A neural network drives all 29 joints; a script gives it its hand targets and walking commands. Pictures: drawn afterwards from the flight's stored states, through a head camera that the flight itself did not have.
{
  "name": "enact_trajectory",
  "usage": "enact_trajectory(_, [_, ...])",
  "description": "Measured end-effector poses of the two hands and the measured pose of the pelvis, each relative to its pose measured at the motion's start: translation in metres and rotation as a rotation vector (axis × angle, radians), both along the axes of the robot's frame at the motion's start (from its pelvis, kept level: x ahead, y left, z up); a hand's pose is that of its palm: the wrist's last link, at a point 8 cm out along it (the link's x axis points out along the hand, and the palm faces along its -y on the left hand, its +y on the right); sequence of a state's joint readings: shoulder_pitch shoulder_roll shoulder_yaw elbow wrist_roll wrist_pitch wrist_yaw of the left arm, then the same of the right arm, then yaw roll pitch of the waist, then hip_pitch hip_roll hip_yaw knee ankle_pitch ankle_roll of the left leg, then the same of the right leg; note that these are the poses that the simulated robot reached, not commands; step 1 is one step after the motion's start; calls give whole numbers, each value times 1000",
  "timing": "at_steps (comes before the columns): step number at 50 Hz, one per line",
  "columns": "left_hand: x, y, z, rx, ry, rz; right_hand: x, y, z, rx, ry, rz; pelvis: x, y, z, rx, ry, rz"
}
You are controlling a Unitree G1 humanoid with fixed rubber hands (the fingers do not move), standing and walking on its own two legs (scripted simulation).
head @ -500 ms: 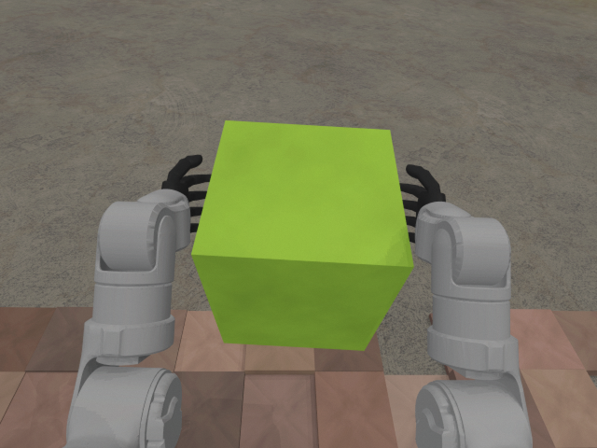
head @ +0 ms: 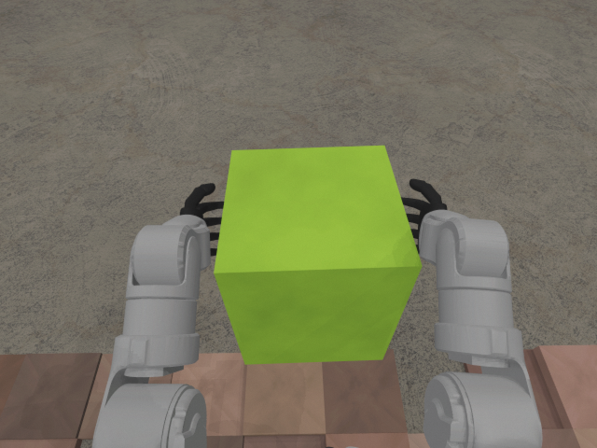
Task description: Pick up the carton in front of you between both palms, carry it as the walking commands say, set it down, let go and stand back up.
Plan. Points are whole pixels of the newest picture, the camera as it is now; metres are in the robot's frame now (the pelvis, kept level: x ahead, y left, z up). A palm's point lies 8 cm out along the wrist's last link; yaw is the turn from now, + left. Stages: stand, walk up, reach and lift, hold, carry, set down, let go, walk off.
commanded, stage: carry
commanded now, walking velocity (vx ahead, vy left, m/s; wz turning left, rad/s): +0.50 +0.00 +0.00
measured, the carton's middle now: (311, 260) +0.38 +0.00 +0.01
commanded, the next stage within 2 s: none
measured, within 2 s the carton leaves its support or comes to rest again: neither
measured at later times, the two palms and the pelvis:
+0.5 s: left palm (189, 17) +0.69 +0.19 +0.20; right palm (389, 31) +0.66 -0.11 +0.20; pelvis +0.30 +0.07 +0.03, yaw +1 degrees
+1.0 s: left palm out of the picture +0.96 +0.25 +0.17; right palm out of the picture +1.01 -0.05 +0.18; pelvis +0.61 +0.05 +0.01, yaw +2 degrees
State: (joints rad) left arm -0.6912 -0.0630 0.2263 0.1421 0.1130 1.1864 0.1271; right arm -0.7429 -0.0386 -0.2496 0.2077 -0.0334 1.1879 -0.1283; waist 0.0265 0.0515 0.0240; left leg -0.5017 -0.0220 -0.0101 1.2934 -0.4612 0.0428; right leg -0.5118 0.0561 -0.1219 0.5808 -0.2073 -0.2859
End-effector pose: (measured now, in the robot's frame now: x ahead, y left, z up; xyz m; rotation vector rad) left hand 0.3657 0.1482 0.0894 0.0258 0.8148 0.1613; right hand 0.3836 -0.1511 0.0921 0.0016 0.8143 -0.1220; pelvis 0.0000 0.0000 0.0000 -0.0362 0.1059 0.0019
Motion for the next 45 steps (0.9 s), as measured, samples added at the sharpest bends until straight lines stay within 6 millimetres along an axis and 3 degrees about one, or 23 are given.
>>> enact_trajectory(3, [18, 20, -5, -15, -15, 66, 36, 21, -4, 21, -13, 34, 30, 3, 4, 7, 9, 8])
enact_trajectory(7, [57, 47, 3, -39, -77, 127, 82, 50, 3, 37, -70, 58, 80, 14, 6, 15, 18, 19])
enact_trajectory(13, [144, 79, 25, -57, -177, 90, 155, 79, 27, -5, -174, 48, 166, 46, -1, 58, -5, 19])
enact_trajectory(16, [191, 78, 45, -51, -184, 25, 183, 77, 44, -35, -182, 11, 197, 58, 7, 45, -3, 20])
enact_trajectory(21, [266, 60, 89, -61, -215, -65, 230, 59, 86, -51, -213, -66, 248, 71, 24, 23, 5, 12])
enact_trajectory(28, [359, 40, 124, -49, -206, -94, 318, 40, 122, -43, -203, -92, 337, 69, 27, 26, 1, 4])
enact_trajectory(31, [398, 38, 126, -27, -198, -75, 364, 37, 121, -37, -194, -62, 380, 61, 14, 45, -13, 2])
enact_trajectory(34, [430, 42, 117, 3, -163, -45, 410, 42, 107, 6, -162, -8, 420, 55, 5, 17, -45, -1])
enact_trajectory(40, [476, 65, 84, 10, -52, 41, 486, 68, 82, 11, -50, 72, 481, 44, 14, 36, -40, 16])
enact_trajectory(45, [528, 83, 82, -14, -81, 99, 553, 87, 84, 29, -77, 92, 535, 43, 19, 36, -18, 32])
